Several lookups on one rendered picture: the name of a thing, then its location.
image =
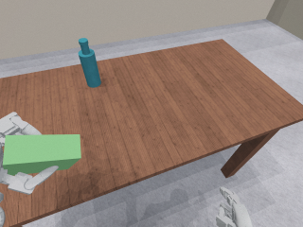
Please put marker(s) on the robot right hand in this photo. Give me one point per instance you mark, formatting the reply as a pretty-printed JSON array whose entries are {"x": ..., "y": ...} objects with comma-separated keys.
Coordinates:
[{"x": 238, "y": 216}]

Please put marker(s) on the robot left hand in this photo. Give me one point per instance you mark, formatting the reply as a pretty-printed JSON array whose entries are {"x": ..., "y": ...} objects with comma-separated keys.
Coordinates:
[{"x": 12, "y": 124}]

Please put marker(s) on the sponge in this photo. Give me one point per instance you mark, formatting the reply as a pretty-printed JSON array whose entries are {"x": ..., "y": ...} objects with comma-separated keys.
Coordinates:
[{"x": 34, "y": 153}]

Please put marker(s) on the table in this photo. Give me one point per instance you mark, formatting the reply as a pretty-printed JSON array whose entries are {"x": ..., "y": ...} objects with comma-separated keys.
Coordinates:
[{"x": 151, "y": 113}]

